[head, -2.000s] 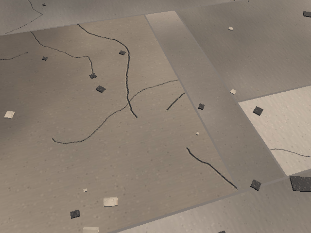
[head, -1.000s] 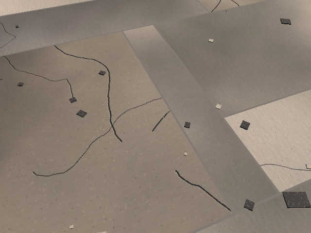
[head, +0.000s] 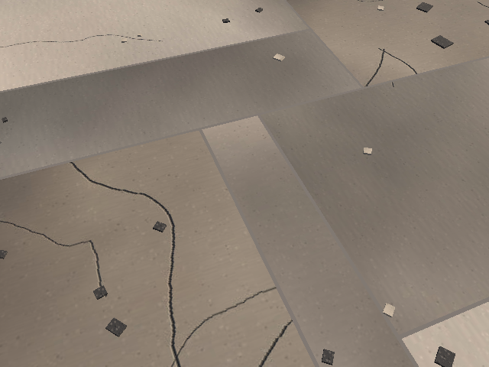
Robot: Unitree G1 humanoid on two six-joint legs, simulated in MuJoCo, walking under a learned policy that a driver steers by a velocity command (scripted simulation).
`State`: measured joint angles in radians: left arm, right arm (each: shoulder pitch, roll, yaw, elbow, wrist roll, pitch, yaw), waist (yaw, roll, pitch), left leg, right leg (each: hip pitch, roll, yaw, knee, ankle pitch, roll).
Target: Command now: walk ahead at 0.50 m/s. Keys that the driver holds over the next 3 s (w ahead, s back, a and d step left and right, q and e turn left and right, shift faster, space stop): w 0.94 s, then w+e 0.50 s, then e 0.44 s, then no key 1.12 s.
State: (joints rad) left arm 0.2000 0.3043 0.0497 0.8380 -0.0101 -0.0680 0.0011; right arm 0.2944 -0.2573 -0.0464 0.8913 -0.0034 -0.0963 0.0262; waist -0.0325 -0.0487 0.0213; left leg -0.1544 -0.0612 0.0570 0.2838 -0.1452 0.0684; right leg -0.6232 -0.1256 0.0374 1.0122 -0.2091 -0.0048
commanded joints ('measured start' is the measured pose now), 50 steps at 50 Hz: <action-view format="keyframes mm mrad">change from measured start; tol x32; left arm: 1 -12 39 8 -59 8 -4 1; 50 120 43 24 54 -17 -3 3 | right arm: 1 -41 -153 -32 -51 4 -16 -15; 50 -109 -96 -28 -66 -9 -14 2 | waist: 1 29 103 13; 16 121 -247 -403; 50 45 144 -38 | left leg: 1 -9 254 -163 -178 202 166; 14 140 238 -66 302 529 46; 17 -566 49 -185 1010 -432 -25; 38 -499 137 -69 218 139 -25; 42 149 154 -101 224 117 84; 44 578 458 -790 35 -132 280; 50 -19 291 -252 -140 47 149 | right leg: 1 -43 -25 9 -153 163 23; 12 78 67 -36 -508 145 -58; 14 462 97 -65 -515 159 -112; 16 1021 -261 644 -656 -71 -319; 23 470 -101 192 -858 166 -228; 41 699 -86 -11 -538 708 -130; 44 -42 177 61 258 -371 -25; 50 45 -27 38 118 -56 -28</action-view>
